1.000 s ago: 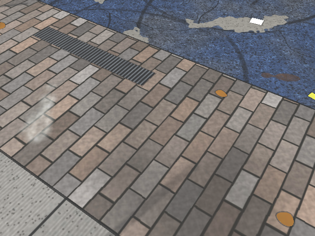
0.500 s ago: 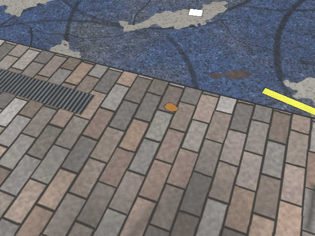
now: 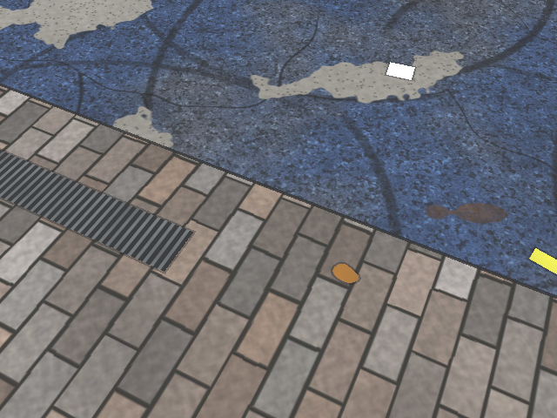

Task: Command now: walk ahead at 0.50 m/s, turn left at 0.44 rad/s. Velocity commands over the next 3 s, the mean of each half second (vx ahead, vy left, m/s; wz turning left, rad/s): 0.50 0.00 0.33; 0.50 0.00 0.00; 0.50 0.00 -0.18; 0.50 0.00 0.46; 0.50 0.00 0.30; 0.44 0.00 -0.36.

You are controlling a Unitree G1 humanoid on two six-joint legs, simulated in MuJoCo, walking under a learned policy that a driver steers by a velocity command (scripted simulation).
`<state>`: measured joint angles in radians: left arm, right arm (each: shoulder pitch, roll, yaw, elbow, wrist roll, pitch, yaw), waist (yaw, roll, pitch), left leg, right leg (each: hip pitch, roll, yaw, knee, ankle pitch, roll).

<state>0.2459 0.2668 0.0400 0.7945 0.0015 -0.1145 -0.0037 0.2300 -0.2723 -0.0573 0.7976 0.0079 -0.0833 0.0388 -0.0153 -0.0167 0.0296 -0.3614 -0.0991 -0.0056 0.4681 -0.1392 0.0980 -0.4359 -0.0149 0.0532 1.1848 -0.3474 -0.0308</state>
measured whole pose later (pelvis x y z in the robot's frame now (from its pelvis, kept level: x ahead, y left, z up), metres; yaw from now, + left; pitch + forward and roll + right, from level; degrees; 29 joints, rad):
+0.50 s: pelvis +0.29 -0.03 +0.00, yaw +11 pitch +2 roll -1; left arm 0.19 0.26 0.05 0.71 0.00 -0.12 -0.02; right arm 0.33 -0.28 -0.04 0.78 0.02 -0.06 0.00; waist -0.01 0.03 -0.01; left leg -0.39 -0.04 -0.09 1.16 -0.39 0.04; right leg -0.33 0.06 -0.01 0.46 -0.16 -0.05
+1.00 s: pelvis +0.53 +0.08 +0.00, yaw +9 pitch +2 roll +0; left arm 0.35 0.29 0.04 0.84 -0.03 -0.07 0.00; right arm 0.16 -0.25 -0.04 0.70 0.00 -0.09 0.02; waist 0.03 -0.03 0.01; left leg -0.36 -0.01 0.06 0.50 -0.18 0.05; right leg -0.40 -0.02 0.05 1.14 -0.39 -0.02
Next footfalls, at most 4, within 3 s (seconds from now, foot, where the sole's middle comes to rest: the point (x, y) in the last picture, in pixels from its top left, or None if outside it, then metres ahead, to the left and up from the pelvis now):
0.36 right None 0.39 -0.11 -0.77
0.88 left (205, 362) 0.60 0.19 -0.77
1.42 right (297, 254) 0.92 -0.05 -0.77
1.94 left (194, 193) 1.14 0.26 -0.77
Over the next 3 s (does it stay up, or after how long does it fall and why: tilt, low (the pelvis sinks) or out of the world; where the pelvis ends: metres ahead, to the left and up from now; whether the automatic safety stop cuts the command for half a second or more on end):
stays up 1.56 0.36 -0.01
